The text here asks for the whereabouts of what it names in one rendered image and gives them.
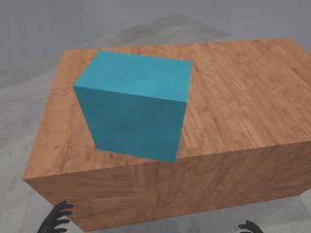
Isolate left robot hand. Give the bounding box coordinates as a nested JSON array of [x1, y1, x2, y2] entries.
[[37, 201, 74, 233]]

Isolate pedestal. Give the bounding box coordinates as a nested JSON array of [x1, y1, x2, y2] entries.
[[22, 38, 311, 233]]

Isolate carton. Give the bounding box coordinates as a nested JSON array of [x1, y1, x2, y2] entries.
[[72, 50, 191, 163]]

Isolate right robot hand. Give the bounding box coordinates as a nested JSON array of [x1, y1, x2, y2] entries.
[[238, 220, 263, 233]]

